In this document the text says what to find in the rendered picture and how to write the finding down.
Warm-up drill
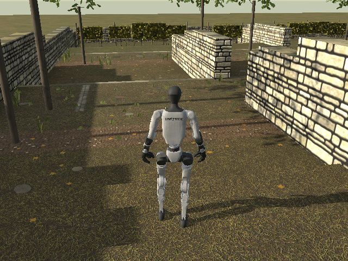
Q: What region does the left robot hand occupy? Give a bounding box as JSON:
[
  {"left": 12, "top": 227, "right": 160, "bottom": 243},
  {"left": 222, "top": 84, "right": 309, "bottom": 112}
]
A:
[{"left": 141, "top": 151, "right": 154, "bottom": 163}]

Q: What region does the left robot forearm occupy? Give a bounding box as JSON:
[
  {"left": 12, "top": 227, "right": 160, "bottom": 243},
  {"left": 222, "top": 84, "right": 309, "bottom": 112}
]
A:
[{"left": 142, "top": 131, "right": 153, "bottom": 153}]

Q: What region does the right robot upper arm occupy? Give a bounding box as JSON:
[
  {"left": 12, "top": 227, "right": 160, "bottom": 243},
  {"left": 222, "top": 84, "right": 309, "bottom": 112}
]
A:
[{"left": 185, "top": 110, "right": 201, "bottom": 139}]

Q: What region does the left robot thigh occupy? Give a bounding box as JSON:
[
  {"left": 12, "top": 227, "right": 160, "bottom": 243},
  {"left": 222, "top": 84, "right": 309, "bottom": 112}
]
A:
[{"left": 156, "top": 151, "right": 167, "bottom": 187}]

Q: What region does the robot thigh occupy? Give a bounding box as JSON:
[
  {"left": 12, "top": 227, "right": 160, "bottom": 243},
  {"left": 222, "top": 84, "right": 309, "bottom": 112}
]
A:
[
  {"left": 156, "top": 151, "right": 167, "bottom": 187},
  {"left": 181, "top": 152, "right": 193, "bottom": 193}
]

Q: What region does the right robot forearm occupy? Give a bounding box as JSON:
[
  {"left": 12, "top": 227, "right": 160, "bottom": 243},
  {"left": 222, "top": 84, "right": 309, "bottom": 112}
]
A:
[{"left": 195, "top": 131, "right": 206, "bottom": 153}]

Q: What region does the right robot thigh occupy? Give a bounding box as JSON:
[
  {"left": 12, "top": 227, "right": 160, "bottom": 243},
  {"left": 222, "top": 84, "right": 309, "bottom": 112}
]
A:
[{"left": 181, "top": 152, "right": 193, "bottom": 193}]

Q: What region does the right robot hand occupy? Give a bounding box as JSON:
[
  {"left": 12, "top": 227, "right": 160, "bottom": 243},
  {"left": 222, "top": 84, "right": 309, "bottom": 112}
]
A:
[{"left": 194, "top": 151, "right": 206, "bottom": 163}]

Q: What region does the left robot upper arm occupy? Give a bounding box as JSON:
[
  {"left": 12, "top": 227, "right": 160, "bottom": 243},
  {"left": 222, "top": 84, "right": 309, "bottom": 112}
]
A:
[{"left": 147, "top": 109, "right": 163, "bottom": 140}]

